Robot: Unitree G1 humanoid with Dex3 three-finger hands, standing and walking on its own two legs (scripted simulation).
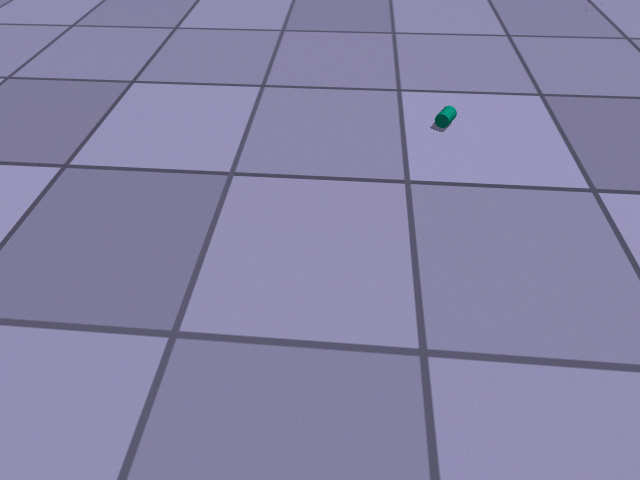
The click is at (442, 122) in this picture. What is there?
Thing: lying can
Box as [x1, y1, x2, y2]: [435, 106, 456, 127]
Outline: 453,107 446,106 435,117 435,122 438,126 445,127 452,120 456,114 456,111
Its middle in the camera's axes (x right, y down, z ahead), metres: +0.70 -0.67 +2.17
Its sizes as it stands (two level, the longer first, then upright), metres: 0.105 0.083 0.083
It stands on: the floor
